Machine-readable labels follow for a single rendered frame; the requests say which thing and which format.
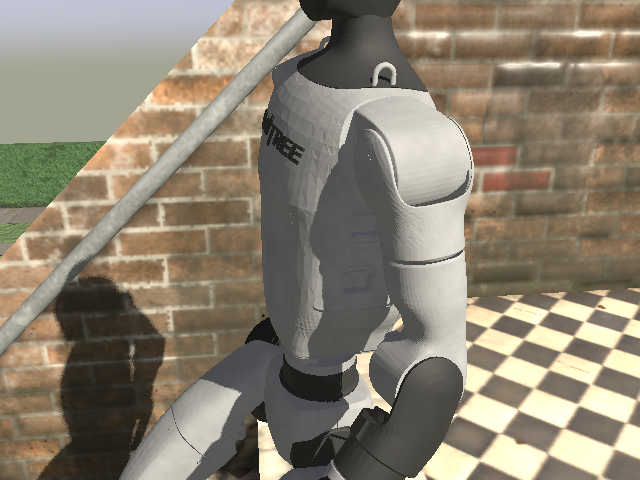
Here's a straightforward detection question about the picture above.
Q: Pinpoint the right robot upper arm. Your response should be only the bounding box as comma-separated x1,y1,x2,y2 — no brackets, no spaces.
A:
272,48,319,87

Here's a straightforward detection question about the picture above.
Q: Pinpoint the left robot thigh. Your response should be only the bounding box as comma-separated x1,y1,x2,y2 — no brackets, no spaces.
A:
279,436,346,480

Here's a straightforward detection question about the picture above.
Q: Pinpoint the robot head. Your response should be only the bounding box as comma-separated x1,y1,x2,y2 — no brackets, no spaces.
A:
297,0,428,92

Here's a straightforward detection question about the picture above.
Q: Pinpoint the left robot forearm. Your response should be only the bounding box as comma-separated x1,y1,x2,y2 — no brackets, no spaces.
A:
318,356,463,480

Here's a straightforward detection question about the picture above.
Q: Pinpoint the right robot hand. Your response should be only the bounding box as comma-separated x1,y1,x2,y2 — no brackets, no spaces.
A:
245,314,285,348

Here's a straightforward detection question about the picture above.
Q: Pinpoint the left robot upper arm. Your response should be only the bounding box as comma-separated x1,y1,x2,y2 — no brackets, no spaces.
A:
354,96,474,407

